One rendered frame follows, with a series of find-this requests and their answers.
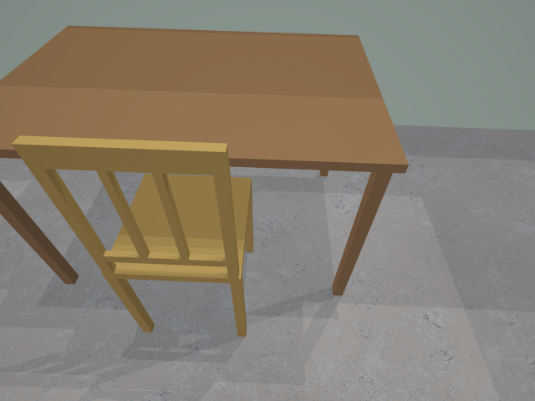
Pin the table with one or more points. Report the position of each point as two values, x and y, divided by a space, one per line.
298 101

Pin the chair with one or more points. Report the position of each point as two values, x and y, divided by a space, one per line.
183 228

